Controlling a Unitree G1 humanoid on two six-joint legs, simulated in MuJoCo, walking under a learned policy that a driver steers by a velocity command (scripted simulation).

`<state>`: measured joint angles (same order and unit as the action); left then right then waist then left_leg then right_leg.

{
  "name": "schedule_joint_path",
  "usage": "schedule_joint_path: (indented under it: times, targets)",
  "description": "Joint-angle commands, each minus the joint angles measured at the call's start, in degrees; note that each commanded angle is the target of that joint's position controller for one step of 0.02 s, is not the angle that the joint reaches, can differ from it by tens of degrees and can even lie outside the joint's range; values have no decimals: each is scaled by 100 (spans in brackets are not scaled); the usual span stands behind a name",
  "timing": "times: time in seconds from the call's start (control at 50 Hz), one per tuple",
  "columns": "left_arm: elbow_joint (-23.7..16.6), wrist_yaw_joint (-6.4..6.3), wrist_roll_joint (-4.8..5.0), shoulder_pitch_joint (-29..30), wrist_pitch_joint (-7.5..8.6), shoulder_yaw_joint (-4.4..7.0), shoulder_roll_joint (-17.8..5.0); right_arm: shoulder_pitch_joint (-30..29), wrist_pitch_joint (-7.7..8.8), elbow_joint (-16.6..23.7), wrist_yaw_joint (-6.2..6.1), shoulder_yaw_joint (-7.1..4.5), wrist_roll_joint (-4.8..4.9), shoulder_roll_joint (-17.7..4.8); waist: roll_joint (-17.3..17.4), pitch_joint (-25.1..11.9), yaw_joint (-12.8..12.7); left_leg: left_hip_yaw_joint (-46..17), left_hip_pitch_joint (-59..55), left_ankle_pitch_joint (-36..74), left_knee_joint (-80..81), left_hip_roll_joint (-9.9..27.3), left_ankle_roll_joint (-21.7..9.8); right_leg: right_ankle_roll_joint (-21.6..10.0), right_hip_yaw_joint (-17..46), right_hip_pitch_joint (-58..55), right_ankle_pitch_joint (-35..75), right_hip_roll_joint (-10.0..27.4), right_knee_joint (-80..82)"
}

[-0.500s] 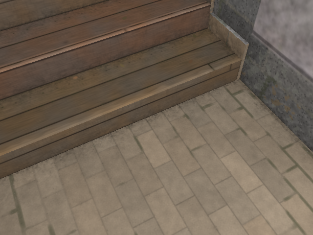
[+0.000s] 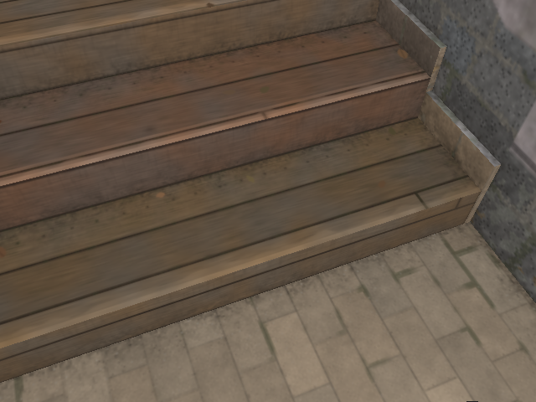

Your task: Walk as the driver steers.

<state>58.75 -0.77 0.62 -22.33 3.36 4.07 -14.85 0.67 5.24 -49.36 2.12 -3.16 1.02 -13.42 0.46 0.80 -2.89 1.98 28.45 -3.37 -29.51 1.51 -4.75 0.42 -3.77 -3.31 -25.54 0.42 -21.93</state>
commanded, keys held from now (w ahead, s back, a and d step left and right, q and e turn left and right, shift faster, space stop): w+q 0.96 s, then w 0.04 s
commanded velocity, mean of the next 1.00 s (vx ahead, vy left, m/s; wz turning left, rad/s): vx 0.50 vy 0.00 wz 0.49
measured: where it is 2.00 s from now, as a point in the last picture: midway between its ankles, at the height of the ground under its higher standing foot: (128, 174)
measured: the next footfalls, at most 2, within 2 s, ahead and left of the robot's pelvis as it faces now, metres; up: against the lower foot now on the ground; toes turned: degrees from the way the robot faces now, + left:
right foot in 0.50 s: +0.42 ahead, -0.07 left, +0.00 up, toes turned +15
left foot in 0.98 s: +0.50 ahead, +0.19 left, +0.00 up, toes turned +34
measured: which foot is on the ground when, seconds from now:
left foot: down 0.00-0.50, up 0.52-0.96, down 0.98-1.00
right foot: down 0.00-0.00, up 0.02-0.48, down 0.50-0.98, up 1.00-1.00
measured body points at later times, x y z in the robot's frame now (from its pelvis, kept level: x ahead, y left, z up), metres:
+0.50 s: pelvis +0.25 +0.01 +0.01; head +0.28 +0.01 +0.46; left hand +0.42 +0.29 -0.07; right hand +0.28 -0.27 -0.13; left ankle +0.13 +0.10 -0.72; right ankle +0.38 -0.08 -0.72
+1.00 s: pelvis +0.45 +0.09 +0.00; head +0.47 +0.12 +0.45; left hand +0.32 +0.33 -0.14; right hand +0.75 -0.01 -0.10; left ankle +0.47 +0.17 -0.73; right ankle +0.39 -0.08 -0.69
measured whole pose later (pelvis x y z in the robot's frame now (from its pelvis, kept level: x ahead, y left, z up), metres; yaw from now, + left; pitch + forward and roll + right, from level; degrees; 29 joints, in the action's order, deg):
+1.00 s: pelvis +0.45 +0.09 +0.00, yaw +32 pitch +1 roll -1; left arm 51.0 0.0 -0.9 -19.4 3.2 2.6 -14.9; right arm 2.2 1.3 -45.2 2.1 -2.1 -3.0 -14.7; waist -0.3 2.5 -2.6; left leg 4.5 23.3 -11.6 -34.6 -3.1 -6.5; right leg 1.1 -12.2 9.5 -24.6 6.5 -47.6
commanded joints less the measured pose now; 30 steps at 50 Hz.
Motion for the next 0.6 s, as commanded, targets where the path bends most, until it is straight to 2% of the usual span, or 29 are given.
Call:
schedule_joint_path:
  times: [0.02, 0.04, 0.06, 0.08, 0.1, 0.12, 0.18, 0.22, 0.3, 0.36, 0.4, 0.42, 0.46, 0.48, 0.5, 0.52, 0.54, 0.56, 0.58, 0.6]
  targets:
    - [-409, 112, -265, -861, 128, -62, -68, 2930, -39, -616, -103, -449, -601, -1702, 1740, -2015, 759, -3494, -4864, -260, 641, 1974, -1398, -204, -274, 3247, 34, -389, -4628]
    - [-351, 123, -392, -429, 197, 37, -468, 2629, -119, -566, -111, -426, -418, -1477, 1135, -1876, 777, -4215, -4706, -472, 1198, 1806, -1327, -301, 567, 3996, -532, -323, -5237]
    - [-552, 146, -303, 217, 245, 42, -535, 1974, -125, -407, -129, -367, -333, -1276, 709, -1062, 659, -3270, -4077, -608, 1116, 1583, -1161, -395, 661, 4347, 34, 83, -5310]
    - [-630, 159, -271, 565, 297, 6, -479, 1617, -114, -342, -124, -286, -295, -980, 320, -597, 569, -2763, -3295, -196, 1262, 1362, -1047, -408, 642, 4183, 568, 314, -4910]
    - [-669, 156, -331, 695, 265, 7, -483, 1449, -112, -339, -136, -231, -239, -804, 265, -330, 415, -2399, -2713, 268, 1411, 1147, -926, -374, 644, 3864, 767, 455, -4517]
    - [-704, 155, -394, 635, 178, -5, -482, 1372, -108, -369, -149, -186, -180, -697, 349, -339, 247, -2181, -2343, 479, 1532, 1001, -868, -293, 637, 3486, 828, 508, -4267]
    - [-798, 180, -389, 676, 1, -60, -388, 1536, -52, -405, -140, -233, -132, -898, 352, -308, 126, -1911, -1869, 616, 1733, 843, -1003, -85, 512, 3128, 732, 469, -3713]
    - [-987, 182, -354, 1116, -40, -100, -369, 1700, -68, -443, -153, -257, -136, -970, 346, -48, 220, -1927, -1706, 75, 1971, 808, -1071, 58, 456, 3320, 1002, 497, -3140]
    - [-1318, 197, -273, 1977, -18, -150, -367, 2069, -115, -501, -136, -290, -149, -968, 347, 195, 546, -1971, -1860, -393, 2115, 680, -946, 204, 443, 3501, 1874, 434, -2025]
    - [-1527, 198, -213, 2403, 16, -167, -393, 2290, -133, -530, -145, -305, -172, -977, 306, 193, 713, -2013, -2135, -93, 1873, 648, -867, 250, 447, 3428, 2099, 301, -1510]
    - [-1646, 185, -200, 2512, 51, -168, -436, 2313, -129, -504, -160, -332, -210, -1030, 367, 163, 725, -2092, -2237, 356, 1588, 651, -781, 228, 458, 3205, 1991, 201, -1228]
    - [-1680, 166, -199, 2435, 84, -155, -478, 2246, -130, -466, -176, -352, -218, -1077, 403, 137, 650, -2155, -2211, 626, 1411, 658, -702, 198, 490, 2954, 1857, 167, -1076]
    - [-1602, 116, -190, 1892, 156, -99, -618, 2002, -137, -366, -202, -392, -210, -1155, 431, 0, 351, -2316, -1998, 791, 965, 614, -512, 90, 475, 2085, 1613, 50, -651]
    - [-1455, 65, -227, 1347, 222, -55, -702, 1877, -129, -315, -201, -379, -179, -1120, 221, -193, 65, -2216, -1770, 982, 385, 339, -362, -18, 436, 1272, 1700, -3, -234]
    - [-1344, -16, -328, 663, 302, 51, -1060, 1807, -77, -203, -182, -311, -122, -882, -320, -685, -237, -1829, -1317, 706, -815, -116, -174, -239, 1132, 257, 1281, 709, 92]
    - [-1363, -87, -439, 115, 283, 168, -1628, 1866, -44, 67, -195, -191, 32, -410, -1425, -1214, -360, -968, 14, -1293, -2286, -830, 44, -600, 2856, -979, 509, 2083, 603]
    - [-1270, -76, -373, 305, 157, 226, -1675, 2230, -128, 78, -218, -204, -89, -579, -1848, -1196, 42, -668, 720, -2753, -3048, -763, 12, -973, 4188, -742, 189, 2593, 926]
    - [-1433, -25, -335, 704, 108, 95, -1056, 2263, -233, -129, -223, -228, -201, -786, -886, -628, 208, -815, 742, -2433, -3452, -299, -46, -948, 3652, -149, -402, 2358, 913]
    - [-1488, 5, -272, 996, 107, -1, -686, 1986, -257, -137, -156, -219, -241, -726, -449, -166, 218, -767, 658, -2012, -3429, -128, 3, -853, 2856, 399, -30, 2013, 1035]
    - [-1501, 4, -263, 1140, 118, -57, -531, 1827, -288, -99, -115, -204, -255, -630, -495, 28, 293, -677, 553, -1746, -3283, 20, 64, -734, 2176, 694, 704, 1758, 1154]
Velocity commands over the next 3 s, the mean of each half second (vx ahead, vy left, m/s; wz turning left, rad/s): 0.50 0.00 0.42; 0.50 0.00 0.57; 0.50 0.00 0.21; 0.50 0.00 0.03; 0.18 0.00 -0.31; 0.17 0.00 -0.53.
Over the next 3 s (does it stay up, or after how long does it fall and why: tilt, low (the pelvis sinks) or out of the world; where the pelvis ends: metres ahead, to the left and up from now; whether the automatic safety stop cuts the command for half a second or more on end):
stays up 1.27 0.61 0.46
